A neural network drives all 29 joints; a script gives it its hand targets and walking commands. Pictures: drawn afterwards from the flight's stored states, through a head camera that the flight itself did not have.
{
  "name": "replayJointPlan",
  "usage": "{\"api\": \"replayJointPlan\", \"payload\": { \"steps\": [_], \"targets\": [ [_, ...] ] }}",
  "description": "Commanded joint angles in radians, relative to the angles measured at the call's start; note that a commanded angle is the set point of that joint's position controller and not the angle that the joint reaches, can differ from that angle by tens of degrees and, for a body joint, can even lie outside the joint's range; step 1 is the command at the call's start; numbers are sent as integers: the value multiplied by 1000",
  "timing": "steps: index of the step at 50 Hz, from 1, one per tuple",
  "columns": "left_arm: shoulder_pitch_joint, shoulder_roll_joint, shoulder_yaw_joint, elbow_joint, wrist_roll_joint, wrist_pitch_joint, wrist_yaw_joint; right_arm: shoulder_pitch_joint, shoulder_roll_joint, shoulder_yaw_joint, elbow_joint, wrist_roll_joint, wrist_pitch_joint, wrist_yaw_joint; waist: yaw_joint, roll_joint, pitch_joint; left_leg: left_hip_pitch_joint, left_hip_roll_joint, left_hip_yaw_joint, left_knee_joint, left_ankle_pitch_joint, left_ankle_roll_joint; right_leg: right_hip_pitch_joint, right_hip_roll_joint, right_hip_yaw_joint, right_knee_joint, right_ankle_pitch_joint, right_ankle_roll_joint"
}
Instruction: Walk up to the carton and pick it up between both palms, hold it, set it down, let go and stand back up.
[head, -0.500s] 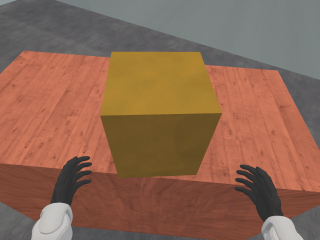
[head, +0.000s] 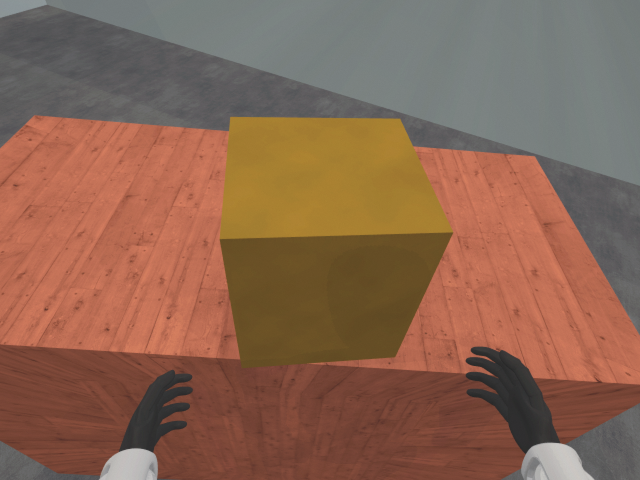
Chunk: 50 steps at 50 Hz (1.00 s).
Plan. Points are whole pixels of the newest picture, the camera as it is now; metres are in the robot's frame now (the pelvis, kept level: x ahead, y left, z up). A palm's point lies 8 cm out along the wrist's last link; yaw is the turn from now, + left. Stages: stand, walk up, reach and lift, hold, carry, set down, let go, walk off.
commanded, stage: set down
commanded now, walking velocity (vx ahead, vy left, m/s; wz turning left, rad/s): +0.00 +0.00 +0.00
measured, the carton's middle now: (319, 246) +0.37 +0.03 +0.10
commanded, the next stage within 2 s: let go in 0.42 s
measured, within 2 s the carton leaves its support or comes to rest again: neither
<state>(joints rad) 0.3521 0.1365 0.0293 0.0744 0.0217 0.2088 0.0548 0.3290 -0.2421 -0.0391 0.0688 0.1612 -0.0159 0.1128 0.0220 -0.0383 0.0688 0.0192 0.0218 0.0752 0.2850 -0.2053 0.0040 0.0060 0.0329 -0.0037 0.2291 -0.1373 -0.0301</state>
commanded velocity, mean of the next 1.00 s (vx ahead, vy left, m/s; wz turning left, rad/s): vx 0.00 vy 0.00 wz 0.00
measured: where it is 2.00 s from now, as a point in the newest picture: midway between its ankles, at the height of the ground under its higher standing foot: outside the picture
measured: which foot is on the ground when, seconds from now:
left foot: down 0.00-1.00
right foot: down 0.00-1.00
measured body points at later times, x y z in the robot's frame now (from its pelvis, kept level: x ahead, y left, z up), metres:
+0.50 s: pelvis -0.04 +0.02 -0.01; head -0.08 +0.06 +0.44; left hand +0.18 +0.20 -0.08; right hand +0.21 -0.21 +0.03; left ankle -0.02 +0.11 -0.75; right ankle +0.00 -0.11 -0.75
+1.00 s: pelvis -0.06 -0.01 +0.00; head -0.10 +0.04 +0.44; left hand +0.12 +0.19 -0.10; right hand +0.20 -0.21 +0.02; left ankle -0.02 +0.11 -0.75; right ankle +0.00 -0.11 -0.75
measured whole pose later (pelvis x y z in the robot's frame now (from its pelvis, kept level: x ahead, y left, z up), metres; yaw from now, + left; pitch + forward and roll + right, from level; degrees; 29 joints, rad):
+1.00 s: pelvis -0.06 -0.01 +0.00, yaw +1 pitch -16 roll -1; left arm 0.20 0.15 -0.02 0.53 0.14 0.07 0.03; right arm -0.05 -0.15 -0.02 0.62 0.03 -0.23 0.02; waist 0.00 -0.10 0.18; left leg 0.11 0.03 0.06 0.31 -0.16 0.00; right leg 0.09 0.04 -0.01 0.29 -0.16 -0.05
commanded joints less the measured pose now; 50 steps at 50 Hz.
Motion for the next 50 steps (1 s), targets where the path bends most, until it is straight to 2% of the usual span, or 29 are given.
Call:
{"api": "replayJointPlan", "payload": {
  "steps": [1, 20, 22, 25, 28, 33, 35, 42, 49, 50],
  "targets": [
    [-78, 27, 17, -42, 39, -19, 0, -10, -131, -37, 188, -50, 88, -15, 4, 140, 112, -41, 2, -44, -52, 127, -69, -113, -27, 39, -60, -74, -71],
    [-370, -30, -3, 242, 125, 99, -4, -318, -170, 18, 536, -132, 147, 15, -27, 162, 186, -179, 61, -84, -98, -280, -61, -56, -34, 28, 44, -182, -63],
    [-373, -25, -2, 257, 131, 115, -10, -318, -165, 25, 560, -136, 150, 6, -33, 158, 195, -191, 66, -82, -106, -298, -57, -34, -37, 36, 50, -184, -60],
    [-333, -1, 12, 251, 138, 119, -40, -276, -135, 30, 587, -135, 132, -33, -39, 157, 221, -203, 57, -56, -109, -264, -42, 12, -37, 44, 50, -186, -59],
    [-284, 13, 18, 241, 148, 88, -64, -215, -96, 33, 609, -135, 92, -73, -47, 172, 257, -268, 61, -44, -136, -248, -27, 98, -29, 42, 65, -167, -55],
    [-262, 3, -19, 296, 151, -42, -50, -193, -46, 39, 685, -153, 17, -94, -48, 205, 297, -541, 163, -86, -233, -356, 26, 344, -10, 45, 97, -87, -31],
    [-276, 10, -34, 323, 140, -86, -41, -211, -30, 34, 715, -160, 2, -96, -48, 200, 296, -566, 178, -94, -245, -370, 28, 372, -13, 51, 91, -81, -30],
    [-263, 38, -50, 355, 116, -166, -18, -242, -13, 13, 781, -163, -12, -97, -48, 206, 262, -533, 160, -80, -244, -368, 18, 412, -25, 69, 85, -106, -38],
    [-231, 46, -35, 340, 125, -145, -19, -262, -34, 9, 813, -164, -26, -111, -48, 197, 280, -497, 110, -37, -242, -322, 11, 405, -32, 82, 68, -178, -48],
    [-70, 273, 52, 506, -67, -204, -57, -344, -197, -62, 568, -234, 4, -95, 85, 528, 371, -405, 31, -59, -3, -347, -21, -372, -113, 153, 73, -112, -14]
  ]
}}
